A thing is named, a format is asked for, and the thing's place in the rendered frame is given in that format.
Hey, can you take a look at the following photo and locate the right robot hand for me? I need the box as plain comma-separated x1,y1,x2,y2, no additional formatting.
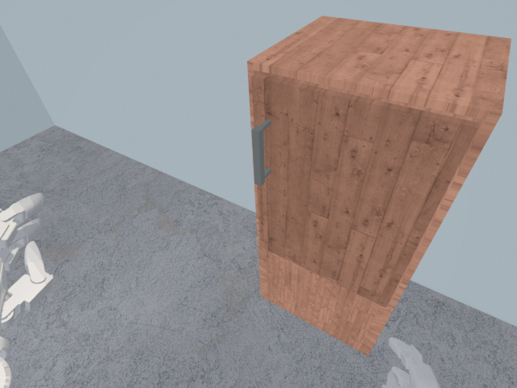
382,337,441,388

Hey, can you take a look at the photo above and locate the handle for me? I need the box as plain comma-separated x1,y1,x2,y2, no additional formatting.
251,120,271,186

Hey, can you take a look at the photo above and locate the left robot hand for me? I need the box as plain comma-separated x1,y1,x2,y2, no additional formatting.
0,193,53,336

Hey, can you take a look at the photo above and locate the cupboard door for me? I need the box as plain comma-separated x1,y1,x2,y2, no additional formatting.
251,74,480,308

